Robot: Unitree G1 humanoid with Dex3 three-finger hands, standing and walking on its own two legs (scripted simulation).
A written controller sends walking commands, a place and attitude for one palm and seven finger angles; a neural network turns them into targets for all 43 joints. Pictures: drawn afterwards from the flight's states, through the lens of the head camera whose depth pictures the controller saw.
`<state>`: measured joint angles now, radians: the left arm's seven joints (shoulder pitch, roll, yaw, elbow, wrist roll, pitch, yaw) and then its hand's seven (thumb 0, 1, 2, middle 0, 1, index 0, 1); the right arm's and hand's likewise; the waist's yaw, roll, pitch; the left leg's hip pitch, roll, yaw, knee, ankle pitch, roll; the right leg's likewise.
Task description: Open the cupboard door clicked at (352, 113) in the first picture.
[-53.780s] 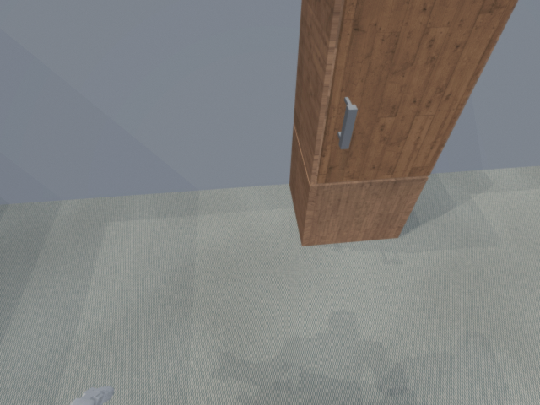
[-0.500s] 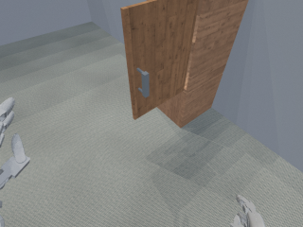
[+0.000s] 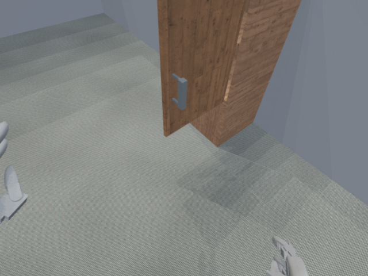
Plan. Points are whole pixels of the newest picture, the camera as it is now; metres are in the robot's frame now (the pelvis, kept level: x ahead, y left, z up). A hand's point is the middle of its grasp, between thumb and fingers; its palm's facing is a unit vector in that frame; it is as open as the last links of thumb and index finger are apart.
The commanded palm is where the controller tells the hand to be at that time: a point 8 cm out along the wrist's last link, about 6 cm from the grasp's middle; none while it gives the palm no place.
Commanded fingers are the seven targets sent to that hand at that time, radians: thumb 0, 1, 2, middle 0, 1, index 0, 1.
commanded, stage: stop stepping back and stand still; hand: left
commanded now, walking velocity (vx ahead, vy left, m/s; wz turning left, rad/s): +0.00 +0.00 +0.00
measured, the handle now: (178, 91) +0.76 +0.07 -0.08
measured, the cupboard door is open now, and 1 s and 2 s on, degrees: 92 92 92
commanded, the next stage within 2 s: let the arm hang, fingers relaxed in 0.36 s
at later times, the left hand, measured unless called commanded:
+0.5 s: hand (27, 207) +0.20 +0.27 +0.12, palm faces +0.36 -0.78 -0.51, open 7.4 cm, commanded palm none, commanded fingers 0.00 0.90 0.90 -0.20 -0.30 -0.20 -0.30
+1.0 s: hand out of the picture -0.02 +0.20 -0.17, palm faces +0.01 -0.96 -0.27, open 7.2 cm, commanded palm none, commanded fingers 0.00 0.90 0.90 -0.20 -0.30 -0.20 -0.30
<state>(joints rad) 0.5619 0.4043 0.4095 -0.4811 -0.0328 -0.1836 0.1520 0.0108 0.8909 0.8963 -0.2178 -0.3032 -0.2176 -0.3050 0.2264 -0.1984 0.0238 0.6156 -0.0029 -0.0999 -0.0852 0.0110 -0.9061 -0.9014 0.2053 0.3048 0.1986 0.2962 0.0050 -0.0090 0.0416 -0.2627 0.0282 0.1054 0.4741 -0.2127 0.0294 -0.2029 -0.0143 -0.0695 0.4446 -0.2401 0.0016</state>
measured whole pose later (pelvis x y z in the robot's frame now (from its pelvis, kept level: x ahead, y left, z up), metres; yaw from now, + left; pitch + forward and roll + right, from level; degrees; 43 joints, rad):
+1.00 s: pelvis -0.01 -0.02 +0.00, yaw +2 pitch -2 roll -1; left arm 0.26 0.26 0.00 1.08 0.02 0.01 0.00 0.00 0.94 0.90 -0.21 -0.30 -0.21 -0.30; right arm 0.25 -0.26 -0.01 1.08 -0.02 0.03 -0.01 0.01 -0.91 -0.90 0.20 0.30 0.20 0.30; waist -0.01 0.02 0.09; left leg -0.25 0.03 0.06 0.45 -0.17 0.01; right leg -0.18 -0.01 -0.12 0.44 -0.23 -0.03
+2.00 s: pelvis +0.02 -0.03 +0.01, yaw +2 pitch -1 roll +0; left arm 0.13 0.30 0.01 1.15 0.02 -0.02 0.00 0.00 0.91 0.90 -0.21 -0.30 -0.21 -0.30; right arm 0.11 -0.32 0.00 1.13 -0.02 0.00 -0.01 0.00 -0.91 -0.90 0.20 0.30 0.20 0.30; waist 0.00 0.03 0.06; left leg -0.13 0.03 0.07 0.31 -0.15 -0.01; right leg -0.07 0.00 -0.11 0.31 -0.21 -0.03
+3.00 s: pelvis +0.04 -0.04 +0.01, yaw +1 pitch -1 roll +1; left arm 0.12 0.30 0.01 1.14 0.01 -0.02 0.00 0.00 0.91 0.90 -0.21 -0.30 -0.21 -0.30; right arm 0.12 -0.32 0.00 1.13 -0.02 0.00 -0.02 0.00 -0.91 -0.90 0.20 0.30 0.20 0.30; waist -0.01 0.02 0.06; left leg -0.10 0.04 0.08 0.29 -0.17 -0.03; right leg -0.04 0.02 -0.10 0.29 -0.23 -0.05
